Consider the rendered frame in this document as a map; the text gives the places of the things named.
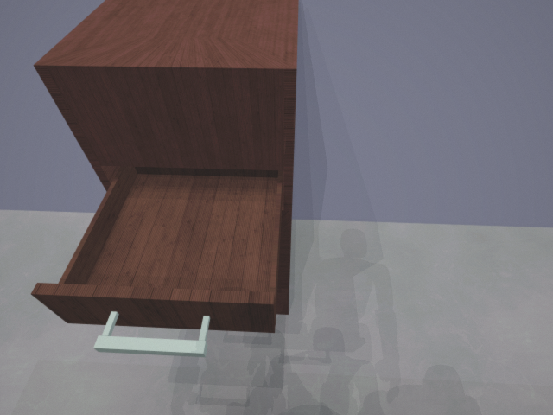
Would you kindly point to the handle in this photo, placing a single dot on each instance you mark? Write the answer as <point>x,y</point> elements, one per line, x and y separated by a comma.
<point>134,345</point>

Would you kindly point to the cabinet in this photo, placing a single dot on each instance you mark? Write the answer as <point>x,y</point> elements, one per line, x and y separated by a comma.
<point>199,84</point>

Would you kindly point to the drawer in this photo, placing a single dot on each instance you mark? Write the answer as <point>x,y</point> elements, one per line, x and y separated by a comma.
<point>168,246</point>

